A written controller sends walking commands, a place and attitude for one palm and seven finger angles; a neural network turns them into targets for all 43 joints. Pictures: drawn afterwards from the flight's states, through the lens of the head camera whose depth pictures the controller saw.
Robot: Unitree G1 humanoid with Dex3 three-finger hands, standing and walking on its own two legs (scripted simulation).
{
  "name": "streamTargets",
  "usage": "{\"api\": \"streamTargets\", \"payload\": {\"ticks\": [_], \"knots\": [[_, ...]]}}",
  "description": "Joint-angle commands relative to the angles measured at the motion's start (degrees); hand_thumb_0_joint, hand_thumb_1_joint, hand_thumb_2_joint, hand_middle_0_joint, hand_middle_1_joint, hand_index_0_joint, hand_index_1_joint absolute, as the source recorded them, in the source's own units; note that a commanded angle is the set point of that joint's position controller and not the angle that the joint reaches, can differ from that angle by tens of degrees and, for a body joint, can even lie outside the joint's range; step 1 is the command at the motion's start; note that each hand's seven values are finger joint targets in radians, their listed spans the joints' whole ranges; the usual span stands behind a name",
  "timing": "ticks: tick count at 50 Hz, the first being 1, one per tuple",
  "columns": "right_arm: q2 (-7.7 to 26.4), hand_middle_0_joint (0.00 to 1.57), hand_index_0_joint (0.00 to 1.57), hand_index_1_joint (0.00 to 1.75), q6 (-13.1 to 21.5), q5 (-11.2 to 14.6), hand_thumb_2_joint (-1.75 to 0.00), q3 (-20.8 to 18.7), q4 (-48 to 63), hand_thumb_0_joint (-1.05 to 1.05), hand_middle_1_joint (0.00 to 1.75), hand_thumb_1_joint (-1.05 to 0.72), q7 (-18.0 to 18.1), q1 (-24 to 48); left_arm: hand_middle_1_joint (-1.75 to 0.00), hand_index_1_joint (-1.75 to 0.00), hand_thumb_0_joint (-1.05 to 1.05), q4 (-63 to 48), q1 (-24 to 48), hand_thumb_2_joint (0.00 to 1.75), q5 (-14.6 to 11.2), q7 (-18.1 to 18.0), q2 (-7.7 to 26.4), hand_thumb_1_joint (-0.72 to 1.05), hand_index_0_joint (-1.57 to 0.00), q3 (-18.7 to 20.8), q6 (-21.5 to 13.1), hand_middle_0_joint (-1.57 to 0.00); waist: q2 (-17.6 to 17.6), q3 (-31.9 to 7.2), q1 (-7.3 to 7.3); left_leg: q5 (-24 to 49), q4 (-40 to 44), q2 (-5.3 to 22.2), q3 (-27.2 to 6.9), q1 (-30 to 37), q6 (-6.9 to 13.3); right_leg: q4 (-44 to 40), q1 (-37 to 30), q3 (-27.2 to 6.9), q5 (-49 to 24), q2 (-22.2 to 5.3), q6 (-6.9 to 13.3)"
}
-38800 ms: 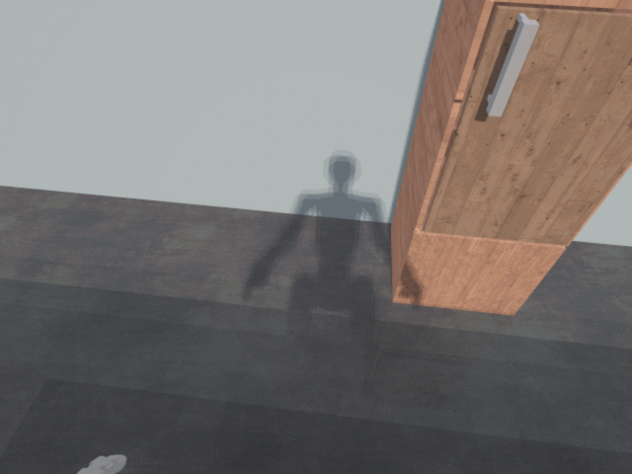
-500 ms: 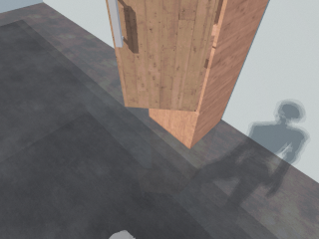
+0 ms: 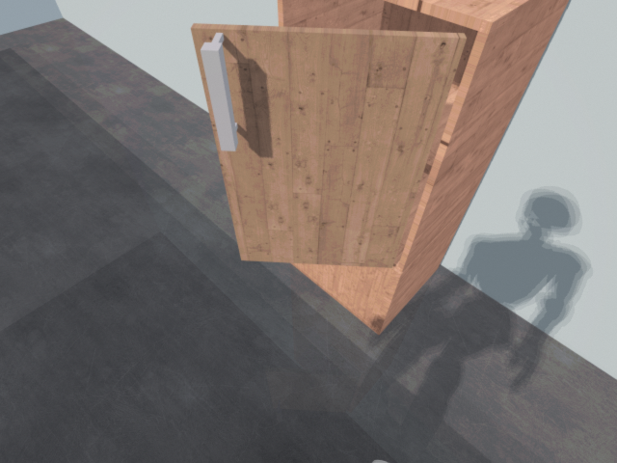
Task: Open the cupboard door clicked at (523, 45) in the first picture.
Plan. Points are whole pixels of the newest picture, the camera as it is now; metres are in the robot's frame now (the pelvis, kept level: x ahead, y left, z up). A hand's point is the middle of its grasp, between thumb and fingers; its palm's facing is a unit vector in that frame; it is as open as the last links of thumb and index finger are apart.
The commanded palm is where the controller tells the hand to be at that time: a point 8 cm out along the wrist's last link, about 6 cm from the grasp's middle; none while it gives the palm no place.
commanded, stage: come to a stop and stand still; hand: left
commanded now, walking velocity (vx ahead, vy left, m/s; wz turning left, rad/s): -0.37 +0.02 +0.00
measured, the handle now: (224, 94) +0.62 +0.17 +0.15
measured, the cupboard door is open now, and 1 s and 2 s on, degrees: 41 41 41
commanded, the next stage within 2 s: look again from close up in 1.28 s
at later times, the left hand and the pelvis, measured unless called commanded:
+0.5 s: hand out of the picture +0.13 +0.18 -0.17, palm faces +0.08 -0.96 -0.26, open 7.3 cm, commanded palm none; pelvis +0.06 -0.02 -0.01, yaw +1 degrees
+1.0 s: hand out of the picture +0.04 +0.18 -0.18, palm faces +0.07 -0.98 -0.20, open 7.4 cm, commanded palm none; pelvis +0.01 -0.01 -0.01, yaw +1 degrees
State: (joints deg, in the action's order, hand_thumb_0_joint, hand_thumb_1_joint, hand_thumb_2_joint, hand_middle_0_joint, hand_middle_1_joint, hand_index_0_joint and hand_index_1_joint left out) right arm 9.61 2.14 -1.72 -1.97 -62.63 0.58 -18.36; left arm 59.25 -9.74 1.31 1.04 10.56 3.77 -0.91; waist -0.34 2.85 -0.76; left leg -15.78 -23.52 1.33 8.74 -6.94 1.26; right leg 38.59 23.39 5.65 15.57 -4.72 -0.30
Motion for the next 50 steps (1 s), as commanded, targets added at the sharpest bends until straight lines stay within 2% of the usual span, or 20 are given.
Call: {"api": "streamTargets", "payload": {"ticks": [1,2,3,5,8,11,12,14,18,23,24,25,26,27,29,34,37,40,44,50], "knots": [[4.8,0.2,0.2,0.3,0.6,0.5,-0.9,-0.6,1.8,0.0,0.3,-0.9,0.5,-0.8,-0.3,-0.3,0.0,0.1,-8.1,0.9,0.2,-0.6,4.9,0.9,-0.2,0.4,-1.5,-0.2,-0.6,-0.6,3.89,6.9,-3.6,7.3,-4.1,-11.7,1.4,-13.0,-20.2,-3.8,-11.8,-1.4,1.5],[2.8,0.2,0.2,0.3,0.7,1.0,-0.9,0.0,2.4,0.0,0.3,-0.9,0.5,-1.9,-0.3,-0.3,0.0,1.6,-11.9,0.9,0.1,-1.3,8.5,0.9,-0.2,0.8,-2.1,-0.2,-8.9,-3.5,4.38,-0.3,-11.5,1.9,-0.4,-19.0,-1.9,-15.3,-28.2,-15.1,-26.1,-11.4,5.8],[2.9,0.2,0.2,0.3,-0.1,1.3,-0.9,0.1,2.4,0.0,0.3,-0.9,0.7,-3.2,-0.3,-0.3,0.0,2.1,-12.8,0.9,-0.6,-1.7,11.4,0.9,-0.2,0.6,-1.9,-0.2,-10.6,-4.9,3.31,-17.8,-18.5,0.2,-1.0,-17.3,-3.7,-18.9,-25.6,-19.3,-34.5,-19.7,11.5],[2.1,0.2,0.2,0.3,-1.8,1.8,-0.9,0.1,1.4,0.0,0.3,-0.9,1.4,-2.7,-0.3,-0.3,0.0,1.2,-6.6,0.9,-0.5,-3.0,9.1,0.9,-0.2,0.1,-1.7,-0.2,-14.1,-5.7,1.53,-18.4,-22.3,2.4,-6.4,-13.4,-3.6,-16.5,-20.0,-15.5,-51.0,-17.0,13.2],[2.0,0.2,0.2,0.3,-3.2,2.0,-0.9,-0.2,-0.2,0.0,0.3,-0.9,1.4,-4.3,-0.3,-0.3,0.0,0.1,-2.5,0.9,-0.6,-3.7,9.0,0.9,-0.2,0.3,-0.5,-0.2,-7.8,-7.6,-0.06,-10.4,-12.9,1.4,-5.1,-11.5,-4.4,-10.8,-22.0,-9.2,-58.3,-14.0,10.8],[3.8,0.2,0.2,0.3,-3.4,1.0,-0.9,-0.9,-0.2,0.0,0.3,-0.9,1.4,-4.6,-0.3,-0.3,0.0,-1.0,-1.3,0.9,-1.4,-3.6,8.2,0.9,-0.2,0.6,0.9,-0.2,0.5,-5.6,0.04,18.7,-2.1,4.2,-5.6,-4.2,-3.3,-6.0,-13.9,-6.0,-40.0,-9.3,5.3],[6.1,0.2,0.2,0.3,-3.4,0.6,-0.9,-1.4,1.3,0.0,0.3,-0.9,1.5,-3.1,-0.3,-0.3,0.0,-1.9,-1.5,0.9,-1.4,-3.4,7.0,0.9,-0.2,0.5,1.4,-0.2,6.9,-5.6,0.74,34.2,-2.1,9.9,-10.8,-3.0,-0.2,-4.2,-10.0,-2.8,-27.0,-5.0,2.2],[8.6,0.2,0.2,0.3,-3.4,0.4,-0.9,-2.1,3.5,0.0,0.3,-0.9,1.7,-0.7,-0.3,-0.3,0.0,-3.5,0.0,0.9,-1.0,-3.5,4.7,0.9,-0.2,0.2,2.7,-0.2,13.0,-2.6,0.58,42.3,2.9,16.0,-16.2,-6.0,6.2,5.5,-6.7,-0.8,6.2,2.1,-0.2],[9.3,0.2,0.2,0.3,-3.0,-0.4,-0.9,-2.6,5.2,0.0,0.3,-0.9,2.5,1.4,-0.3,-0.3,0.0,-4.2,0.0,0.9,-0.9,-3.2,3.1,0.9,-0.2,0.4,3.2,-0.2,9.9,-3.5,0.1,50.5,-0.7,17.4,-16.5,0.6,10.8,13.5,-0.7,-5.4,17.4,3.5,0.1],[9.4,0.2,0.2,0.3,-3.0,0.8,-0.9,-3.1,5.8,0.0,0.3,-0.9,2.0,3.9,-0.3,-0.3,0.0,-3.1,-6.4,0.9,-0.5,-3.0,4.1,0.9,-0.2,0.2,1.8,-0.2,5.9,-7.6,1.74,32.6,-6.1,11.6,-11.6,0.1,4.2,-13.8,-13.6,-4.5,-7.7,2.6,0.5],[7.2,0.2,0.2,0.3,-3.1,1.3,-0.9,-2.9,6.5,0.0,0.3,-0.9,1.6,3.8,-0.3,-0.3,0.0,-3.1,-6.2,0.9,-0.1,-3.3,6.9,0.9,-0.2,0.4,1.2,-0.2,-2.5,-6.9,0.68,18.0,-9.8,6.6,-8.2,-5.4,0.4,-17.3,-16.2,-13.6,-20.8,-3.9,2.9],[8.9,0.2,0.2,0.3,-1.9,0.5,-0.9,-1.2,12.9,0.0,0.3,-0.9,1.0,6.6,-0.3,-0.3,0.0,-6.6,-10.5,0.9,0.6,-3.8,14.1,0.9,-0.2,-1.0,0.2,-0.2,-8.4,-1.8,1.94,8.4,-10.0,1.3,-8.6,-10.3,-1.4,-12.4,-19.6,-12.0,-38.2,-4.6,2.6],[6.4,0.2,0.2,0.3,-1.8,0.6,-0.9,-2.3,14.1,0.0,0.3,-0.9,0.6,6.4,-0.3,-0.3,0.0,-8.0,-10.2,0.9,0.5,-4.1,10.9,0.9,-0.2,-0.3,0.7,-0.2,-15.0,-5.4,1.95,-3.7,-15.0,-0.9,-5.8,-14.9,-1.4,-10.5,-18.4,-15.5,-41.0,-7.9,3.8],[6.0,0.2,0.2,0.3,-2.5,0.3,-0.9,-2.3,14.2,0.0,0.3,-0.9,1.0,8.0,-0.3,-0.3,0.0,-8.9,-10.5,0.9,0.4,-4.6,10.2,0.9,-0.2,-0.2,0.4,-0.2,-16.7,-8.5,2.64,-9.2,-21.5,-1.8,-6.6,-18.2,-1.1,-9.5,-23.1,-18.5,-52.2,-9.4,4.6],[4.6,0.2,0.2,0.3,-3.1,0.8,-0.9,-2.6,15.4,0.0,0.3,-0.9,1.3,9.4,-0.3,-0.3,0.0,-10.4,-12.6,0.9,0.5,-5.3,9.6,0.9,-0.2,0.2,0.0,-0.2,-9.6,-9.3,2.68,-10.4,-29.1,-2.1,-8.6,-22.9,-0.9,-8.5,-26.4,-18.9,-60.8,-10.2,5.8],[3.5,0.2,0.2,0.3,-3.3,1.1,-0.9,-2.2,17.3,0.0,0.3,-0.9,0.5,9.7,-0.3,-0.3,0.0,-13.7,-9.2,0.9,0.9,-5.0,10.4,0.9,-0.2,-0.1,0.4,-0.2,-4.5,-4.8,0.49,-6.2,-21.0,-1.5,-8.0,-16.0,-0.7,-11.2,-15.1,-16.9,-38.5,-8.4,10.7],[5.9,0.2,0.2,0.3,-2.4,1.0,-0.9,-2.3,15.8,0.0,0.3,-0.9,0.3,5.9,-0.3,-0.3,0.0,-14.0,-7.1,0.9,0.1,-4.4,10.5,0.9,-0.2,-0.4,0.5,-0.2,-3.5,-3.7,-1.24,5.9,-7.5,-0.4,-8.6,-4.2,0.8,-11.3,-6.5,-13.9,-19.4,-4.5,6.5],[11.0,0.2,0.2,0.3,-1.1,0.4,-0.9,-2.4,15.3,0.0,0.3,-0.9,0.5,8.3,-0.3,-0.3,0.0,-12.6,-9.0,0.9,0.0,-3.9,9.4,0.9,-0.2,-1.0,0.4,-0.2,9.0,-2.5,1.17,17.0,-2.4,6.9,-17.8,-4.9,5.5,-10.5,-5.6,-8.5,-3.4,2.2,2.1],[11.3,0.2,0.2,0.3,-1.3,0.4,-0.9,-1.8,15.2,0.0,0.3,-0.9,0.4,11.2,-0.3,-0.3,0.0,-8.9,-10.4,0.9,0.1,-3.1,8.8,0.9,-0.2,-1.5,0.7,-0.2,7.9,0.4,2.34,-5.5,5.3,6.9,-19.1,-14.2,4.8,-11.5,-11.4,-6.7,0.6,2.4,1.9],[10.7,0.2,0.2,0.3,-1.6,0.3,-0.9,-1.5,13.2,0.0,0.3,-0.9,0.1,7.6,-0.3,-0.3,0.0,-7.2,-10.7,0.9,0.4,-2.7,8.4,0.9,-0.2,-1.5,0.4,-0.2,2.4,-0.3,1.57,-14.4,8.6,5.6,-18.8,-15.2,3.6,-14.5,-11.5,-7.3,3.3,1.6,2.2]]}}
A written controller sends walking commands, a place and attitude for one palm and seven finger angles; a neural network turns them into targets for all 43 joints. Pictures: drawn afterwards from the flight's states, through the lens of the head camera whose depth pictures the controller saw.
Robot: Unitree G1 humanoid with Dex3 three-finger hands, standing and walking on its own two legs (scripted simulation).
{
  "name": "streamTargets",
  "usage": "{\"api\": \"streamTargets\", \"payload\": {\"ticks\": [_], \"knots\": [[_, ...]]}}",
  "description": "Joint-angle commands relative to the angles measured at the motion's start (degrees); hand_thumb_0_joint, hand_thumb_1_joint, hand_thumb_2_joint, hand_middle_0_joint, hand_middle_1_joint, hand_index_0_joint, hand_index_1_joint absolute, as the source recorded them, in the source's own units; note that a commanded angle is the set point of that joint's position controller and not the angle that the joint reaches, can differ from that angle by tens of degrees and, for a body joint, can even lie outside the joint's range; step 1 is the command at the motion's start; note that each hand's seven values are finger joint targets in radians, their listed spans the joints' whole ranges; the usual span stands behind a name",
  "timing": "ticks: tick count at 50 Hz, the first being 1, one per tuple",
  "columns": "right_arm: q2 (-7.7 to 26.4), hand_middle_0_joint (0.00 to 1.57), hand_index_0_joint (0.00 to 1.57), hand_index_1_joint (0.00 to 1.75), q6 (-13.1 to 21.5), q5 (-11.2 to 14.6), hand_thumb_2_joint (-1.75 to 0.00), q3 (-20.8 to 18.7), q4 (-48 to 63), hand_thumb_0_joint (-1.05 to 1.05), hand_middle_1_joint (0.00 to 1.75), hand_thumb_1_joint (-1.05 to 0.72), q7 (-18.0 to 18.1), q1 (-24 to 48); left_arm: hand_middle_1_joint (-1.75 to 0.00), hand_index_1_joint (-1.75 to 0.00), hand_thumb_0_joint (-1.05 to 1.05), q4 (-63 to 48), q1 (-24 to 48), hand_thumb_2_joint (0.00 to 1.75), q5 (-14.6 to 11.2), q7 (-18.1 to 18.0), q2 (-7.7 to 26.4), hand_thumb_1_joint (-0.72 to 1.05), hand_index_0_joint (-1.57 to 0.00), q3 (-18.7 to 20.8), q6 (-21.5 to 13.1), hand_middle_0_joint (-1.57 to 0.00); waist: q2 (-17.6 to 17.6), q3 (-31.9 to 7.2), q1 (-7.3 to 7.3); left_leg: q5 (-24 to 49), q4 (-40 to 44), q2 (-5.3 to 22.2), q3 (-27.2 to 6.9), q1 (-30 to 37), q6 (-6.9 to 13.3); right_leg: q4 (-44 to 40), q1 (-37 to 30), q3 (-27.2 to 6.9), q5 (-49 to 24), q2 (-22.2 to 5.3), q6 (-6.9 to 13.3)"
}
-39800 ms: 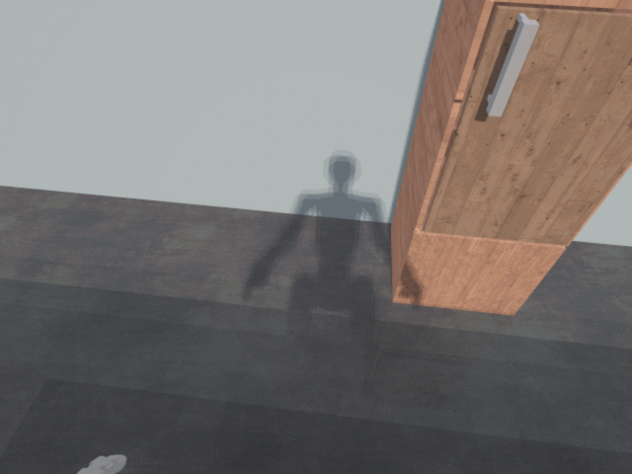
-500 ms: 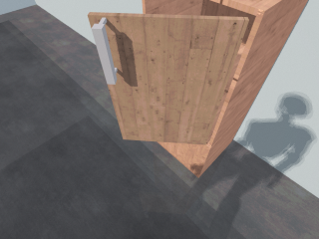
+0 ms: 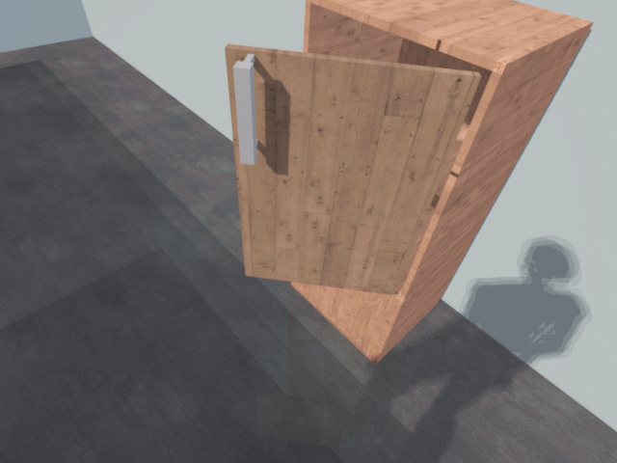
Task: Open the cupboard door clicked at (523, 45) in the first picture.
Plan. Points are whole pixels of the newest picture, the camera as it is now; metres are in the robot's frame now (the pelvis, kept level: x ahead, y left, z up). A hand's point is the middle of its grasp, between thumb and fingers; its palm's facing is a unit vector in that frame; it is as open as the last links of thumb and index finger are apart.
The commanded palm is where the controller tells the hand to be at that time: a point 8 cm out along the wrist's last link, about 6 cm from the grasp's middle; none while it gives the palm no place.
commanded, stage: come to a stop and stand still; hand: left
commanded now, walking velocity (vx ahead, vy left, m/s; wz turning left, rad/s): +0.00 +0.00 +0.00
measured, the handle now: (249, 111) +0.61 +0.17 +0.16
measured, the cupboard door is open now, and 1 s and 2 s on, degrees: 41 41 41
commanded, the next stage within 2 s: look again from close up in 0.28 s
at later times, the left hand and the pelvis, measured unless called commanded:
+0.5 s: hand out of the picture -0.05 +0.18 -0.18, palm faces +0.02 -0.99 -0.16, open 7.4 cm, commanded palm none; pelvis -0.03 +0.02 +0.00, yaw -1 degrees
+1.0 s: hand out of the picture -0.11 +0.20 -0.18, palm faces +0.07 -0.99 -0.14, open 7.4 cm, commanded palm none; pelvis -0.07 +0.04 +0.00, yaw -1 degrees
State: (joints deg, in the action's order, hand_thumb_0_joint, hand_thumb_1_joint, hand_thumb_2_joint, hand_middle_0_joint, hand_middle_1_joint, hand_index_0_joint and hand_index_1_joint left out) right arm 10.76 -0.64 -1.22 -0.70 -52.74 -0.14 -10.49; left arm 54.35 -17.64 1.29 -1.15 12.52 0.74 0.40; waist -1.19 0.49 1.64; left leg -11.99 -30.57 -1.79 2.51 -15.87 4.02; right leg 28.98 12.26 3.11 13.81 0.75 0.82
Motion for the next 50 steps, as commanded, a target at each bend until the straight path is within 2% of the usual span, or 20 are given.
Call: {"api": "streamTargets", "payload": {"ticks": [1,3,6,9,12,19,20,24,25,28,33,35,37,41,45,46,47,49,50], "knots": [[9.5,0.2,0.2,0.3,1.2,-0.2,-0.9,-2.7,2.9,0.0,0.3,-0.9,0.8,-0.5,-0.3,-0.3,0.0,-1.8,-3.3,0.9,0.4,-0.5,6.0,0.9,-0.2,1.4,-0.8,-0.2,2.4,2.2,-0.81,-18.4,15.8,8.6,-12.5,-6.3,0.7,-5.3,-0.1,-5.0,5.7,-4.1,0.9],[9.5,0.2,0.2,0.3,1.1,-0.2,-0.9,-2.7,1.9,0.0,0.3,-0.9,0.7,-1.2,-0.3,-0.3,0.0,-1.3,-3.6,0.9,0.4,-0.5,6.0,0.9,-0.2,1.3,-0.8,-0.2,1.7,3.2,-0.9,-19.2,15.9,8.3,-12.2,-6.8,0.4,-6.4,0.9,-5.8,7.5,-4.4,0.8],[8.8,0.2,0.2,0.3,1.2,-0.1,-0.9,-2.3,0.1,0.0,0.3,-0.9,0.7,-2.7,-0.3,-0.3,0.0,-0.5,-4.1,0.9,0.3,-0.6,5.9,0.9,-0.2,1.2,-1.1,-0.2,0.9,2.7,-1.11,-16.4,15.1,7.7,-11.4,-5.7,0.0,-8.3,1.2,-7.5,8.0,-5.5,1.2],[8.6,0.2,0.2,0.3,1.1,0.0,-0.9,-2.1,-1.8,0.0,0.3,-0.9,0.8,-4.5,-0.3,-0.3,0.0,0.3,-3.9,0.9,0.2,-0.7,6.1,0.9,-0.2,1.1,-1.2,-0.2,-0.4,4.0,-1.73,-15.2,14.4,7.1,-10.6,-4.6,-0.6,-10.2,4.0,-9.2,11.2,-6.3,1.4],[7.9,0.2,0.2,0.3,1.1,0.0,-0.9,-1.9,-3.6,0.0,0.3,-0.9,0.8,-5.9,-0.3,-0.3,0.0,1.3,-5.4,0.9,0.2,-0.9,5.4,0.9,-0.2,0.9,-1.0,-0.2,1.9,4.1,-1.59,-16.7,15.7,7.6,-11.1,-5.2,-0.6,-9.4,3.5,-8.5,10.5,-5.8,1.3],[6.2,0.2,0.2,0.3,1.0,0.2,-0.9,-1.7,-6.4,0.0,0.3,-0.9,1.0,-8.0,-0.3,-0.3,0.0,3.8,-8.4,0.9,0.3,-1.1,3.1,0.9,-0.2,0.5,-0.9,-0.2,2.4,4.6,-1.27,-18.0,16.8,7.8,-11.1,-6.5,-0.8,-8.4,2.2,-7.9,8.9,-5.5,0.9],[5.7,0.2,0.2,0.3,0.9,0.3,-0.9,-1.6,-6.6,0.0,0.3,-0.9,1.0,-8.6,-0.3,-0.3,0.0,3.9,-8.7,0.9,0.3,-1.2,3.0,0.9,-0.2,0.5,-0.8,-0.2,1.7,5.0,-1.21,-18.7,16.9,7.8,-11.3,-7.1,-0.8,-8.4,1.9,-7.6,9.3,-5.2,0.8],[5.1,0.2,0.2,0.3,0.8,0.3,-0.9,-1.8,-7.4,0.0,0.3,-0.9,1.2,-8.9,-0.3,-0.3,0.0,4.9,-10.1,0.9,0.3,-1.3,1.3,0.9,-0.2,0.4,-0.7,-0.2,3.3,5.8,-1.15,-19.1,17.4,7.7,-11.3,-7.4,-1.0,-7.4,2.5,-7.3,8.2,-4.8,0.8],[4.8,0.2,0.2,0.3,0.8,0.4,-0.9,-1.8,-7.5,0.0,0.3,-0.9,1.2,-9.2,-0.3,-0.3,0.0,5.1,-10.5,0.9,0.4,-1.3,1.3,0.9,-0.2,0.4,-0.7,-0.2,2.2,5.4,-1.08,-19.1,17.4,7.9,-11.5,-7.3,-0.9,-7.3,2.0,-7.0,8.0,-4.7,0.7],[4.3,0.2,0.2,0.3,0.7,0.4,-0.9,-2.0,-7.7,0.0,0.3,-0.9,1.2,-9.1,-0.3,-0.3,0.0,5.4,-11.3,0.9,0.4,-1.4,0.2,0.9,-0.2,0.5,-0.8,-0.2,2.7,5.4,-1.12,-19.4,17.1,7.6,-11.0,-7.1,-1.1,-7.2,2.7,-7.2,8.5,-4.7,0.6],[3.2,0.2,0.2,0.3,0.5,0.5,-0.9,-2.2,-7.9,0.0,0.3,-0.9,1.3,-9.5,-0.3,-0.3,0.0,5.6,-11.7,0.9,0.5,-1.5,-0.6,0.9,-0.2,0.6,-0.9,-0.2,0.8,5.9,-1.58,-18.4,15.3,6.7,-10.0,-5.7,-1.4,-8.8,5.7,-8.5,11.4,-5.1,0.8],[2.8,0.2,0.2,0.3,0.3,0.5,-0.9,-2.3,-7.9,0.0,0.3,-0.9,1.2,-9.4,-0.3,-0.3,0.0,5.7,-12.2,0.9,0.6,-1.5,-0.5,0.9,-0.2,0.7,-0.8,-0.2,1.3,6.1,-1.62,-19.1,15.1,6.6,-9.9,-5.3,-1.5,-9.0,6.9,-8.5,12.6,-4.9,0.7],[2.8,0.2,0.2,0.3,0.4,0.5,-0.9,-2.3,-7.8,0.0,0.3,-0.9,1.3,-9.1,-0.3,-0.3,0.0,5.7,-12.3,0.9,0.5,-1.4,-1.0,0.9,-0.2,0.7,-0.9,-0.2,0.5,6.2,-1.58,-18.1,14.8,6.7,-9.8,-5.2,-1.4,-8.6,7.0,-8.7,11.3,-4.9,0.8],[3.5,0.2,0.2,0.3,0.6,0.5,-0.9,-2.6,-7.7,0.0,0.3,-0.9,1.4,-8.5,-0.3,-0.3,0.0,5.9,-12.6,0.9,0.7,-1.4,-1.1,0.9,-0.2,0.8,-0.9,-0.2,1.7,5.3,-1.51,-19.5,16.4,7.4,-10.7,-4.8,-1.3,-7.1,6.3,-8.0,9.9,-4.2,0.7],[5.3,0.2,0.2,0.3,0.3,0.5,-0.9,-3.1,-7.1,0.0,0.3,-0.9,1.4,-6.4,-0.3,-0.3,0.0,6.6,-15.0,0.9,1.0,-1.2,-0.9,0.9,-0.2,1.3,-0.1,-0.2,3.9,6.0,-0.06,-25.2,20.5,8.8,-12.2,-9.9,-1.0,-2.2,1.9,-5.1,8.0,-2.3,0.4],[6.3,0.2,0.2,0.3,0.2,0.4,-0.9,-3.3,-6.7,0.0,0.3,-0.9,1.4,-5.4,-0.3,-0.3,0.0,6.9,-16.0,0.9,1.0,-1.1,-0.8,0.9,-0.2,1.7,0.3,-0.2,5.6,5.9,0.38,-27.4,22.4,9.7,-12.8,-12.6,-0.9,1.8,-0.6,-3.8,7.0,-1.6,0.3],[7.3,0.2,0.2,0.3,0.0,0.4,-0.9,-3.6,-6.3,0.0,0.3,-0.9,1.4,-3.7,-0.3,-0.3,0.0,7.5,-18.1,0.9,1.1,-1.0,-1.1,0.9,-0.2,2.1,0.8,-0.2,8.0,5.1,1.42,-29.6,24.7,11.1,-13.1,-16.0,-0.5,7.3,-4.1,-1.8,6.2,-0.8,0.1],[7.0,0.2,0.2,0.3,-0.5,0.2,-0.9,-3.5,-5.5,0.0,0.3,-0.9,1.2,-1.1,-0.3,-0.3,0.0,9.4,-24.1,0.9,0.9,-0.9,-3.9,0.9,-0.2,2.2,1.6,-0.2,7.6,2.5,3.38,-30.8,26.4,12.9,-12.6,-18.7,0.4,12.4,-9.6,1.4,7.1,0.5,-0.2],[7.0,0.2,0.2,0.3,-0.7,0.1,-0.9,-3.6,-4.9,0.0,0.3,-0.9,1.2,-0.1,-0.3,-0.3,0.0,9.8,-26.5,0.9,0.9,-0.7,-4.4,0.9,-0.2,2.3,1.8,-0.2,6.8,2.3,4.3,-30.5,25.4,13.1,-11.7,-19.7,0.7,11.1,-11.6,1.9,8.4,0.5,0.1]]}}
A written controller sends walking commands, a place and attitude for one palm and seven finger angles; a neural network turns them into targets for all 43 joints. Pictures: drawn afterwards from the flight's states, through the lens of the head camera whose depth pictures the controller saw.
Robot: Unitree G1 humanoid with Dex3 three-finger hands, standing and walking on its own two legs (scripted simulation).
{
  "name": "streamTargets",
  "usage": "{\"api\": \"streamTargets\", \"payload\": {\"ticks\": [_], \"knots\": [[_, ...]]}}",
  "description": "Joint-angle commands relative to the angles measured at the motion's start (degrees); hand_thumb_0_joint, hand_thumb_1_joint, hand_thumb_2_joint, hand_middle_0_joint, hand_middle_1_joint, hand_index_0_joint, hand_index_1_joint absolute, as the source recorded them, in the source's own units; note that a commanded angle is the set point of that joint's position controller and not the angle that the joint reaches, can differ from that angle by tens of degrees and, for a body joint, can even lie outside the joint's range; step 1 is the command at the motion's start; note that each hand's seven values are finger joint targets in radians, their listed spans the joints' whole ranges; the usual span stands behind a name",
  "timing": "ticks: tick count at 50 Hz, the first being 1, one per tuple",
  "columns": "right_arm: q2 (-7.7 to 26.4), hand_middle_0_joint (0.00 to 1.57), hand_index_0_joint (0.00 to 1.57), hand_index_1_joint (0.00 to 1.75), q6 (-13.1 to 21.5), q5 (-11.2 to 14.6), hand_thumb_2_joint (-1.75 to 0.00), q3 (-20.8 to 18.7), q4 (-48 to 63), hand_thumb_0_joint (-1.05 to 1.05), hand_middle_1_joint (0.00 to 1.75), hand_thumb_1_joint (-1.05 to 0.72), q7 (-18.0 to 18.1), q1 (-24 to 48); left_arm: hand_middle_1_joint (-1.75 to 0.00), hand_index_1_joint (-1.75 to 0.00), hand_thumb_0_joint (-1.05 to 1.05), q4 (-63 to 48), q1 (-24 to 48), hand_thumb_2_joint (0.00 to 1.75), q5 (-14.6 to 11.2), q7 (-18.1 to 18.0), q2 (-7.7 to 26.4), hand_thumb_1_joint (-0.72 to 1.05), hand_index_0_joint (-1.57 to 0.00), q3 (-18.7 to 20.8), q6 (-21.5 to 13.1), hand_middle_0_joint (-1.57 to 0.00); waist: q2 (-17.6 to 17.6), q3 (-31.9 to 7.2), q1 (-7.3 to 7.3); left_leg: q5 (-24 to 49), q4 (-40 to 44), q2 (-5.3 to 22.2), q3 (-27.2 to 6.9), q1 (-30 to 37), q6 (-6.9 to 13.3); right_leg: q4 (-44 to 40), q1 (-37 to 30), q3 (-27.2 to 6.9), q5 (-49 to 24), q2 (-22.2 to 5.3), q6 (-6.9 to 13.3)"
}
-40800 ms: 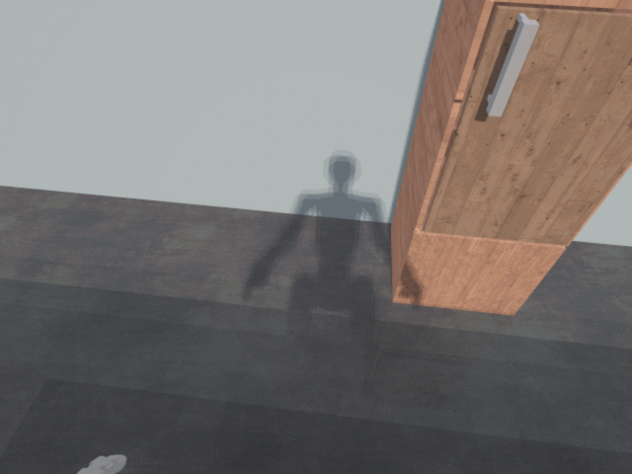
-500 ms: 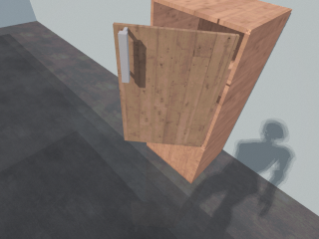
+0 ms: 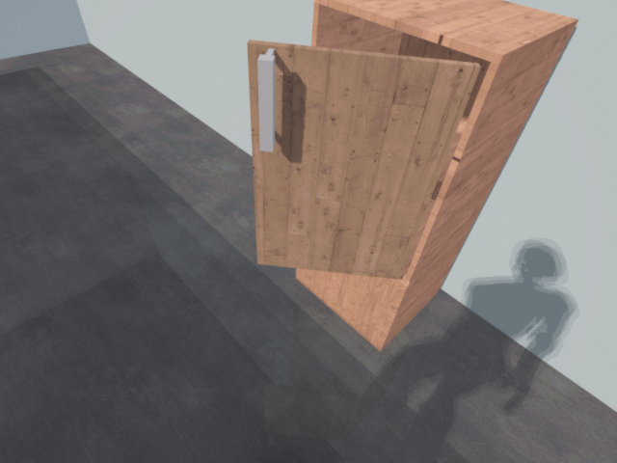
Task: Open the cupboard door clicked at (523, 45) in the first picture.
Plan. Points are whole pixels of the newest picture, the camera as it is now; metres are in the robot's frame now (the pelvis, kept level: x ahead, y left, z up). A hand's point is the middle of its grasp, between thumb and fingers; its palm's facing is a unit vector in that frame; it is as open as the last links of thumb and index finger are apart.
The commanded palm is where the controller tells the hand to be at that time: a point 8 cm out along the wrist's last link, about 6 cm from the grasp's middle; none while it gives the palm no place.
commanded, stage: shuffle to correct the standing spot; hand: left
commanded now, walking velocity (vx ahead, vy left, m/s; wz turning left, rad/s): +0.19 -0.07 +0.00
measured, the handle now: (269, 101) +0.68 +0.14 +0.16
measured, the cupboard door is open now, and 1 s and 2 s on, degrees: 41 41 41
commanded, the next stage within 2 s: come to a stop and stand still in 1.16 s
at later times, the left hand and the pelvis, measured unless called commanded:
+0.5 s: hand out of the picture +0.01 +0.23 -0.17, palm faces +0.04 -0.99 -0.12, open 7.4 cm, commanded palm none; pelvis -0.04 +0.05 +0.02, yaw -2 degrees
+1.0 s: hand out of the picture +0.15 +0.11 -0.16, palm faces -0.06 -0.99 -0.10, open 7.3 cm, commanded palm none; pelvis +0.03 -0.03 +0.00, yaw -3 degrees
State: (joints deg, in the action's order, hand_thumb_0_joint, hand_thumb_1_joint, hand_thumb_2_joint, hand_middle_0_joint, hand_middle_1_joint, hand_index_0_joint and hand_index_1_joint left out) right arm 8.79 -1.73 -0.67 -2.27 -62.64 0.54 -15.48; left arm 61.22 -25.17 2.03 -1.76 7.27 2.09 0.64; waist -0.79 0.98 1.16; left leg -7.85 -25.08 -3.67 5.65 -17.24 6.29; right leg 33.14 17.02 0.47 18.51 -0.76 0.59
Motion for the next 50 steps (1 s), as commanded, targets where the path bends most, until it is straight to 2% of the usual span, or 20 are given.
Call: {"api": "streamTargets", "payload": {"ticks": [1,2,3,4,5,7,10,12,13,14,15,17,20,35,43,44,46,47,48,50], "knots": [[8.9,0.2,0.2,0.3,0.1,-0.7,-0.9,-2.0,5.4,0.0,0.3,-0.9,0.5,5.3,-0.3,-0.3,0.0,2.9,-19.7,0.9,0.1,-0.2,0.5,0.9,-0.2,0.9,1.6,-0.2,5.1,4.9,4.86,-35.1,17.9,13.9,-13.4,-20.2,-2.2,2.2,-16.9,4.4,4.8,1.7,0.9],[7.5,0.2,0.2,0.3,-0.2,-0.6,-0.9,-1.9,5.6,0.0,0.3,-0.9,0.4,5.1,-0.3,-0.3,0.0,2.8,-20.8,0.9,0.1,-0.4,0.9,0.9,-0.2,1.0,1.4,-0.2,-0.6,7.5,5.06,-33.2,12.0,10.7,-11.1,-19.2,-3.9,-8.3,-15.0,0.4,7.9,0.1,2.2],[4.3,0.2,0.2,0.3,-0.8,0.1,-0.9,-1.5,6.2,0.0,0.3,-0.9,0.4,4.0,-0.3,-0.3,0.0,2.1,-19.5,0.9,0.4,-0.8,3.2,0.9,-0.2,1.0,0.8,-0.2,-10.4,10.5,3.39,-28.5,-0.7,3.8,-6.6,-17.9,-6.9,-21.4,-6.2,-14.0,22.2,-7.3,6.0],[2.3,0.2,0.2,0.3,-1.7,0.2,-0.9,-1.8,6.7,0.0,0.3,-0.9,0.3,2.8,-0.3,-0.3,0.0,0.0,-11.9,0.9,0.1,-1.3,6.8,0.9,-0.2,1.5,0.5,-0.2,-17.9,11.4,-0.17,-15.4,-24.8,0.9,-2.6,-7.7,-8.1,-34.2,13.4,-28.0,36.6,-18.9,10.7],[3.8,0.2,0.2,0.3,-2.0,0.0,-0.9,-2.6,6.2,0.0,0.3,-0.9,0.1,0.1,-0.3,-0.3,0.0,-3.0,-0.5,0.9,-0.5,-1.9,7.1,0.9,-0.2,1.5,-0.6,-0.2,-14.7,10.2,-4.84,-12.0,-39.4,3.8,-8.5,-0.8,-7.2,-37.3,26.2,-31.3,35.6,-21.3,11.4],[2.5,0.2,0.2,0.3,-0.2,-0.2,-0.9,-2.4,3.6,0.0,0.3,-0.9,-0.7,-9.1,-0.3,-0.3,0.0,-6.6,11.5,0.9,-0.3,-1.7,7.1,0.9,-0.2,1.4,-2.2,-0.2,-5.5,5.1,-10.05,-10.8,-39.4,5.3,-6.3,2.2,-6.5,-28.2,21.4,-14.9,15.7,-13.6,7.6],[-0.2,0.2,0.2,0.3,2.2,0.1,-0.9,-1.0,4.9,0.0,0.3,-0.9,-0.3,-5.0,-0.3,-0.3,0.0,-2.9,0.2,0.9,0.1,-0.5,8.4,0.9,-0.2,1.9,-1.6,-0.2,-4.1,5.7,-2.39,-16.9,-11.8,3.8,0.7,1.6,-5.4,-19.8,6.3,-9.4,12.8,-10.2,7.2],[-0.1,0.2,0.2,0.3,2.8,-0.3,-0.9,-0.4,4.3,0.0,0.3,-0.9,0.4,-8.1,-0.3,-0.3,0.0,-1.8,-2.1,0.9,-0.4,0.3,7.8,0.9,-0.2,2.0,-0.4,-0.2,-3.7,6.1,-2.01,-15.6,0.9,2.6,1.3,9.2,-5.0,-13.4,10.8,-8.1,21.4,-6.2,5.0],[2.8,0.2,0.2,0.3,3.2,-0.7,-0.9,-0.9,3.8,0.0,0.3,-0.9,1.0,-11.1,-0.3,-0.3,0.0,-2.6,-1.6,0.9,-0.7,0.8,5.5,0.9,-0.2,1.8,-0.3,-0.2,3.9,5.6,-3.19,-24.6,7.0,8.9,-10.0,13.2,-2.8,-3.3,17.2,-5.6,18.8,-3.1,2.6],[8.6,0.2,0.2,0.3,3.5,-1.5,-0.9,-2.3,4.3,0.0,0.3,-0.9,1.6,-13.4,-0.3,-0.3,0.0,-5.1,0.2,0.9,-0.9,1.5,2.7,0.9,-0.2,1.8,-0.5,-0.2,15.6,6.0,-4.6,-38.7,17.6,23.1,-29.2,12.4,3.0,13.0,24.2,2.4,10.9,1.2,-0.4],[12.8,0.2,0.2,0.3,3.5,-1.2,-0.9,-3.3,4.8,0.0,0.3,-0.9,1.9,-12.3,-0.3,-0.3,0.0,-8.2,6.1,0.9,-0.2,1.7,4.5,0.9,-0.2,2.1,0.1,-0.2,12.8,8.7,-4.93,-46.3,23.3,30.0,-39.4,4.2,6.2,23.1,26.2,-2.1,6.3,-2.1,-0.2],[7.7,0.2,0.2,0.3,3.9,-0.9,-0.9,-1.6,5.0,0.0,0.3,-0.9,1.9,-5.5,-0.3,-0.3,0.0,-6.9,5.1,0.9,0.3,2.0,5.2,0.9,-0.2,2.8,0.2,-0.2,5.7,11.6,-0.41,-36.3,22.7,23.8,-29.8,-4.2,2.0,31.0,23.5,-4.5,-3.4,-3.3,-0.7],[5.4,0.2,0.2,0.3,5.3,-0.3,-0.9,-0.9,4.0,0.0,0.3,-0.9,2.0,-5.7,-0.3,-0.3,0.0,-4.9,2.6,0.9,-0.2,2.6,4.4,0.9,-0.2,2.7,-0.2,-0.2,7.1,7.0,0.44,-22.8,19.9,17.3,-18.9,-0.2,0.8,32.7,20.9,-2.8,-10.0,-2.4,-1.7],[5.6,0.2,0.2,0.3,5.0,-1.6,-0.9,-1.5,-1.4,0.0,0.3,-0.9,2.1,-19.4,-0.3,-0.3,0.0,-10.8,21.0,0.9,-0.5,3.6,5.1,0.9,-0.2,1.4,0.0,-0.2,7.6,5.7,-6.4,-15.1,19.2,21.1,-17.3,11.5,2.9,14.0,22.4,1.2,-6.8,-5.5,-2.3],[6.1,0.2,0.2,0.3,4.0,-1.5,-0.9,-2.1,-1.3,0.0,0.3,-0.9,1.5,-15.8,-0.3,-0.3,0.0,-8.0,15.6,0.9,-1.1,3.0,4.6,0.9,-0.2,1.8,-1.5,-0.2,8.6,0.4,-2.97,-4.6,6.7,17.0,-9.9,4.3,-0.5,-9.5,-5.6,6.7,-6.4,-1.1,-0.9],[4.8,0.2,0.2,0.3,4.1,-1.0,-0.9,-1.8,-1.4,0.0,0.3,-0.9,1.2,-15.5,-0.3,-0.3,0.0,-5.4,9.5,0.9,-1.1,2.5,6.4,0.9,-0.2,2.1,-2.0,-0.2,4.9,-2.4,-0.56,-7.3,-0.1,14.3,-6.7,-2.0,-2.6,-11.4,-17.4,3.8,-8.7,-3.0,0.5],[1.2,0.2,0.2,0.3,3.6,-0.4,-0.9,-0.6,2.3,0.0,0.3,-0.9,0.8,-11.2,-0.3,-0.3,0.0,-2.5,-1.3,0.9,-1.2,1.1,15.5,0.9,-0.2,3.6,-2.6,-0.2,-14.3,-3.1,3.41,-30.1,-28.2,5.9,0.5,-24.1,-6.4,-19.1,-28.3,-20.9,-1.7,-24.2,9.4],[2.6,0.2,0.2,0.3,3.4,-0.7,-0.9,-1.1,4.1,0.0,0.3,-0.9,0.5,-8.2,-0.3,-0.3,0.0,-2.6,-0.4,0.9,-1.3,0.8,14.3,0.9,-0.2,3.3,-2.4,-0.2,-8.1,0.1,3.07,-27.0,-35.6,8.1,-2.5,-25.2,-6.0,-21.2,-20.6,-20.5,4.5,-24.0,12.2],[2.2,0.2,0.2,0.3,2.9,-0.9,-0.9,-1.6,4.1,0.0,0.3,-0.9,0.2,-6.8,-0.3,-0.3,0.0,-2.8,2.8,0.9,-1.2,0.7,12.0,0.9,-0.2,3.1,-2.9,-0.2,-12.0,1.5,1.37,-22.5,-38.8,9.5,-3.2,-24.2,-5.9,-23.6,-15.2,-20.6,9.5,-21.1,11.0],[2.4,0.2,0.2,0.3,2.3,-1.2,-0.9,-2.2,3.2,0.0,0.3,-0.9,-0.4,-7.8,-0.3,-0.3,0.0,-3.9,9.3,0.9,-0.9,0.2,7.2,0.9,-0.2,2.1,-3.0,-0.2,-8.3,3.1,-2.55,-15.9,-37.8,11.4,-3.1,-18.1,-6.4,-23.5,-7.1,-10.7,5.0,-17.1,9.3]]}}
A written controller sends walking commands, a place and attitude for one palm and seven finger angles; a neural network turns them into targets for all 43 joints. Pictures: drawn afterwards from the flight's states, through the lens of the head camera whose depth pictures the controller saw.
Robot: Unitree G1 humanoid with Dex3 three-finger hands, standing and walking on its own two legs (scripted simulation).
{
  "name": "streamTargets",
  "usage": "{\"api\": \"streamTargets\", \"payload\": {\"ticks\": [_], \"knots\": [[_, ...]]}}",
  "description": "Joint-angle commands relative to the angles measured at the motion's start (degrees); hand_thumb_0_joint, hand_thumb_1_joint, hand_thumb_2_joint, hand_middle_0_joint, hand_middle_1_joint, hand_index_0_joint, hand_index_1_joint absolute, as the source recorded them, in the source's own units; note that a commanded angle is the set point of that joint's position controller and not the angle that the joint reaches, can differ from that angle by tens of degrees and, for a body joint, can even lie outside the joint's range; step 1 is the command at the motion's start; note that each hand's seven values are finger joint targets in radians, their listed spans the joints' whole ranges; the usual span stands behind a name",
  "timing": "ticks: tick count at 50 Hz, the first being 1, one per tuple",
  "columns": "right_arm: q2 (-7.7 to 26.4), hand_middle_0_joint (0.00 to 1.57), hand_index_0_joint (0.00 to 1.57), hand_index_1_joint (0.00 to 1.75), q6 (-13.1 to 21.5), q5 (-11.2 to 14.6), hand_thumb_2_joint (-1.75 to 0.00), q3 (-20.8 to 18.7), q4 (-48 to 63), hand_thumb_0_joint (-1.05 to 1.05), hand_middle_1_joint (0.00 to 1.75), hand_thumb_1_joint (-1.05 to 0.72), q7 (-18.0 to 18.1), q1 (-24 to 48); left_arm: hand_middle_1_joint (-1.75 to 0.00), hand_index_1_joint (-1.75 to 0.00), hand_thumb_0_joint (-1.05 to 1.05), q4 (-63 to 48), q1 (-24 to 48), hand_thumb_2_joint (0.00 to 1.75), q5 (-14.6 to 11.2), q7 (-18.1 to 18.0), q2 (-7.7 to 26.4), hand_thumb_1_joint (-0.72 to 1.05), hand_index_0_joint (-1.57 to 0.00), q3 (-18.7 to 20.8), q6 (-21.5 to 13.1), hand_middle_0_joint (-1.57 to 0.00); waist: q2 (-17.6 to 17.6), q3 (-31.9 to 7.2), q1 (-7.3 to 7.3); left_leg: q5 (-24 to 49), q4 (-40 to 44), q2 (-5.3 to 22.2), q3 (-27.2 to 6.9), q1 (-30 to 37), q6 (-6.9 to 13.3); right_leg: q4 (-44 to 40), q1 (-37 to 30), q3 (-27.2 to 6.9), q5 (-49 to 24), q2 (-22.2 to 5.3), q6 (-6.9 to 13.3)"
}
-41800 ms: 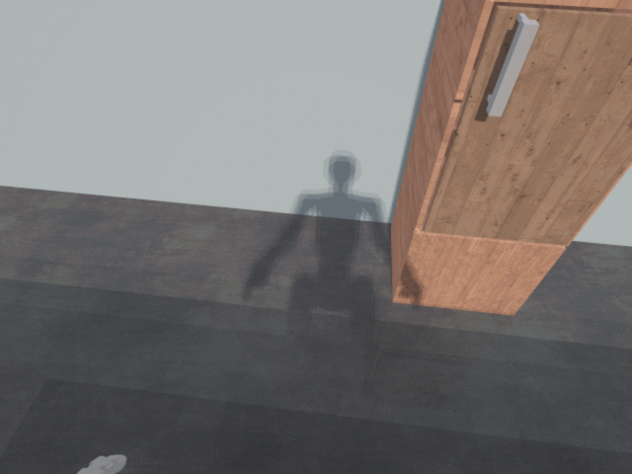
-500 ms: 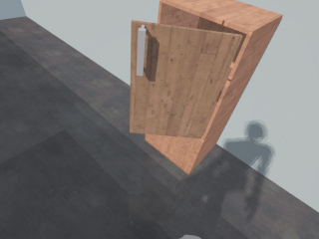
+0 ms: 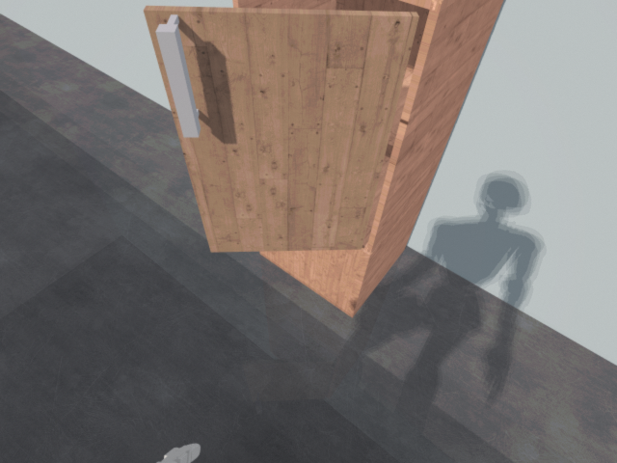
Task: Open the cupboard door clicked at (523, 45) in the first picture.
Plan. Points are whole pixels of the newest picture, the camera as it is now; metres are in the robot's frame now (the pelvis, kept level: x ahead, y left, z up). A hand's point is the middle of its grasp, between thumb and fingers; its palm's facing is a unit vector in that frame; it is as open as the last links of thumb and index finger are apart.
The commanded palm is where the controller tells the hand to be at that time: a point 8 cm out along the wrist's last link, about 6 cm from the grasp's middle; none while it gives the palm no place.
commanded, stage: shuffle to correct the standing spot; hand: left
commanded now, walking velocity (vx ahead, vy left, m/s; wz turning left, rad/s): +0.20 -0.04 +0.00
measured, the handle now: (183, 79) +0.64 +0.20 +0.16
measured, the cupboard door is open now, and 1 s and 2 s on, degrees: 41 41 41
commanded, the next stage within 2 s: come to a stop and stand still in 0.16 s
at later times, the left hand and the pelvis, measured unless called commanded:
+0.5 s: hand out of the picture +0.14 +0.15 -0.17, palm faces +0.04 -0.98 -0.17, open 7.4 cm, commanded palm none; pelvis +0.12 -0.03 +0.01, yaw +0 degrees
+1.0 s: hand out of the picture +0.14 +0.18 -0.17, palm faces +0.10 -0.98 -0.19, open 7.4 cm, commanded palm none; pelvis +0.08 -0.01 +0.00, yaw +1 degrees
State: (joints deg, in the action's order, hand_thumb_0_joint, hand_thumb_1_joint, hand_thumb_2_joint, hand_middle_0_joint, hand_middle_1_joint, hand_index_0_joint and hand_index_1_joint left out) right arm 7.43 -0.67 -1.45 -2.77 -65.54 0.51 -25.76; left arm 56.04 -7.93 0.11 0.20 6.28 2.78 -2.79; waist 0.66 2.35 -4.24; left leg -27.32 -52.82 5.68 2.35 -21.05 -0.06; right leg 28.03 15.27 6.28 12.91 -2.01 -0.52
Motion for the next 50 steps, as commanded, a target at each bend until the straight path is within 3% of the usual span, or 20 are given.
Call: {"api": "streamTargets", "payload": {"ticks": [1,7,8,9,10,11,13,16,20,23,25,27,29,33,37,41,43,44,47,50], "knots": [[2.4,0.2,0.2,0.3,1.2,-0.6,-0.9,-1.7,6.2,0.0,0.3,-0.9,-0.4,2.4,-0.3,-0.3,0.0,0.3,-7.1,0.9,1.6,-1.8,6.3,0.9,-0.2,1.6,0.0,-0.2,-8.0,2.4,1.76,5.2,-7.0,2.0,1.0,-11.1,-0.7,-17.4,-2.5,-12.5,4.6,-14.5,9.8],[2.4,0.2,0.2,0.3,2.6,-0.4,-0.9,-0.7,6.9,0.0,0.3,-0.9,-0.7,2.5,-0.3,-0.3,0.0,0.4,-7.2,0.9,1.0,-1.2,9.4,0.9,-0.2,1.2,0.6,-0.2,-6.6,0.0,1.25,15.6,23.0,-2.9,6.4,10.4,-1.4,-7.1,1.7,-7.0,0.0,-9.1,7.1],[5.6,0.2,0.2,0.3,2.9,-0.4,-0.9,-1.1,6.5,0.0,0.3,-0.9,-0.5,1.0,-0.3,-0.3,0.0,0.1,-8.2,0.9,0.8,-0.9,8.4,0.9,-0.2,0.7,1.1,-0.2,-0.6,-0.9,0.71,14.6,26.3,-0.6,2.6,17.7,-0.8,-1.1,6.9,-5.9,5.0,-6.7,5.2],[11.0,0.2,0.2,0.3,3.1,-0.9,-0.9,-2.3,6.3,0.0,0.3,-0.9,-0.2,-2.1,-0.3,-0.3,0.0,-1.2,-7.9,0.9,0.7,-0.4,6.2,0.9,-0.2,0.4,1.4,-0.2,11.5,-1.3,-1.05,11.8,33.0,10.6,-13.1,22.2,3.7,11.1,15.5,-1.6,11.9,-0.9,2.1],[15.9,0.2,0.2,0.3,2.8,-1.0,-0.9,-3.1,6.8,0.0,0.3,-0.9,0.1,-5.3,-0.3,-0.3,0.0,-3.4,-4.9,0.9,1.0,0.0,6.3,0.9,-0.2,0.2,1.2,-0.2,16.5,-1.3,-2.71,9.2,40.1,20.5,-26.6,20.9,10.0,25.2,19.7,0.4,20.7,1.5,0.8],[14.5,0.2,0.2,0.3,3.2,-1.1,-0.9,-2.8,6.2,0.0,0.3,-0.9,0.9,-4.2,-0.3,-0.3,0.0,-3.5,-2.4,0.9,1.7,-0.1,8.3,0.9,-0.2,0.9,1.6,-0.2,14.0,2.1,-2.73,11.8,42.0,21.0,-27.1,18.0,11.2,35.1,23.0,-4.6,19.0,-0.8,1.3],[10.1,0.2,0.2,0.3,3.9,-0.7,-0.9,-1.2,7.8,0.0,0.3,-0.9,1.2,2.4,-0.3,-0.3,0.0,-1.8,-3.2,0.9,1.5,0.5,8.4,0.9,-0.2,1.3,1.4,-0.2,5.4,3.6,0.55,23.9,40.0,16.9,-16.9,14.3,9.9,39.1,22.2,-7.6,9.3,-4.1,0.7],[8.1,0.2,0.2,0.3,4.6,-0.1,-0.9,-0.1,8.6,0.0,0.3,-0.9,1.7,7.7,-0.3,-0.3,0.0,1.2,-9.4,0.9,0.9,0.0,6.3,0.9,-0.2,0.5,2.5,-0.2,5.6,-1.9,4.03,49.9,36.2,11.7,-2.8,14.5,7.8,32.8,14.0,-6.6,4.4,-3.9,-1.3],[9.5,0.2,0.2,0.3,3.0,0.0,-0.9,-0.8,8.4,0.0,0.3,-0.9,2.0,10.9,-0.3,-0.3,0.0,1.1,-10.7,0.9,0.9,-1.0,5.1,0.9,-0.2,-0.2,3.8,-0.2,6.0,-2.8,4.45,57.1,32.1,10.6,1.4,14.3,7.7,15.9,5.7,-2.8,3.3,-2.2,-1.7],[10.6,0.2,0.2,0.3,1.6,0.3,-0.9,-1.8,7.9,0.0,0.3,-0.9,1.8,11.8,-0.3,-0.3,0.0,0.7,-11.8,0.9,1.2,-1.3,6.1,0.9,-0.2,0.0,3.5,-0.2,8.6,-2.4,4.65,49.2,28.6,9.0,0.9,13.4,6.5,5.6,0.5,-0.8,-1.0,-1.3,-1.3],[9.3,0.2,0.2,0.3,1.0,0.7,-0.9,-2.0,8.3,0.0,0.3,-0.9,1.5,12.2,-0.3,-0.3,0.0,0.8,-14.4,0.9,1.5,-1.6,9.4,0.9,-0.2,0.7,2.7,-0.2,3.8,-2.1,5.94,36.1,22.5,4.9,2.2,9.9,2.7,-2.4,-4.9,-3.4,-18.1,-3.8,-0.9],[5.0,0.2,0.2,0.3,-0.1,1.3,-0.9,-1.9,8.9,0.0,0.3,-0.9,1.0,9.4,-0.3,-0.3,0.0,0.6,-14.4,0.9,1.7,-2.0,14.7,0.9,-0.2,1.5,2.0,-0.2,-9.7,-4.3,4.68,1.1,10.7,-4.5,5.3,2.3,-1.4,-4.1,-8.3,-16.4,-46.1,-19.4,7.7],[4.8,0.2,0.2,0.3,-1.6,1.2,-0.9,-1.7,9.2,0.0,0.3,-0.9,1.3,12.0,-0.3,-0.3,0.0,0.1,-13.0,0.9,1.6,-2.6,14.0,0.9,-0.2,1.5,2.1,-0.2,-14.4,-6.5,6.17,-8.0,-2.9,-4.3,-1.3,0.0,-1.2,-6.5,-6.5,-19.7,-43.4,-21.2,12.7],[5.9,0.2,0.2,0.3,-1.8,1.1,-0.9,-1.9,8.6,0.0,0.3,-0.9,0.7,12.5,-0.3,-0.3,0.0,-1.8,-8.7,0.9,1.8,-3.2,12.8,0.9,-0.2,2.1,2.7,-0.2,-10.2,-5.5,5.73,-2.6,-8.2,-4.2,-2.6,-3.7,-2.5,-5.7,-7.7,-14.1,-37.5,-18.4,12.4],[4.9,0.2,0.2,0.3,-1.6,1.0,-0.9,-1.5,9.6,0.0,0.3,-0.9,0.1,13.1,-0.3,-0.3,0.0,-2.7,-7.8,0.9,2.1,-3.2,14.1,0.9,-0.2,2.9,3.1,-0.2,-10.6,-5.2,6.54,-1.6,3.5,-4.2,-1.4,0.1,-2.3,-7.7,-5.6,-14.8,-23.8,-17.9,11.7],[4.5,0.2,0.2,0.3,-0.5,0.9,-0.9,-1.2,7.6,0.0,0.3,-0.9,0.1,6.3,-0.3,-0.3,0.0,-2.8,-5.2,0.9,1.3,-2.7,13.7,0.9,-0.2,2.9,3.8,-0.2,-9.0,-6.1,3.46,12.4,27.9,-5.2,1.8,13.7,-1.4,-3.8,0.7,-12.2,-8.2,-13.2,6.4],[9.9,0.2,0.2,0.3,0.1,0.1,-0.9,-1.8,9.1,0.0,0.3,-0.9,0.2,8.0,-0.3,-0.3,0.0,-4.4,-5.1,0.9,0.7,-2.1,8.4,0.9,-0.2,1.6,4.5,-0.2,10.8,-2.4,4.28,14.7,37.9,8.4,-14.1,9.7,4.3,5.2,7.1,-3.3,8.0,-3.3,-0.4],[11.1,0.2,0.2,0.3,-0.2,-0.2,-0.9,-1.5,10.8,0.0,0.3,-0.9,0.4,12.4,-0.3,-0.3,0.0,-4.5,-3.3,0.9,0.9,-2.1,7.9,0.9,-0.2,1.2,4.9,-0.2,11.8,1.1,4.4,10.0,42.3,12.4,-18.5,-1.0,8.4,11.8,3.9,-2.7,12.3,-1.6,-1.3],[8.8,0.2,0.2,0.3,0.5,-0.3,-0.9,-0.6,10.6,0.0,0.3,-0.9,1.2,16.7,-0.3,-0.3,0.0,-1.8,-5.6,0.9,1.4,-1.9,7.9,0.9,-0.2,1.1,5.3,-0.2,9.9,2.3,6.52,19.0,40.6,8.1,-12.2,1.1,8.9,23.1,5.1,-6.8,11.4,-1.1,-0.1],[8.7,0.2,0.2,0.3,0.9,-0.1,-0.9,-0.6,9.3,0.0,0.3,-0.9,1.4,14.3,-0.3,-0.3,0.0,-0.5,-6.6,0.9,1.1,-1.8,6.7,0.9,-0.2,0.1,4.2,-0.2,5.6,-0.8,5.73,35.0,35.6,7.1,-8.1,11.2,9.2,13.3,4.2,-4.8,11.4,-1.3,-0.8]]}}
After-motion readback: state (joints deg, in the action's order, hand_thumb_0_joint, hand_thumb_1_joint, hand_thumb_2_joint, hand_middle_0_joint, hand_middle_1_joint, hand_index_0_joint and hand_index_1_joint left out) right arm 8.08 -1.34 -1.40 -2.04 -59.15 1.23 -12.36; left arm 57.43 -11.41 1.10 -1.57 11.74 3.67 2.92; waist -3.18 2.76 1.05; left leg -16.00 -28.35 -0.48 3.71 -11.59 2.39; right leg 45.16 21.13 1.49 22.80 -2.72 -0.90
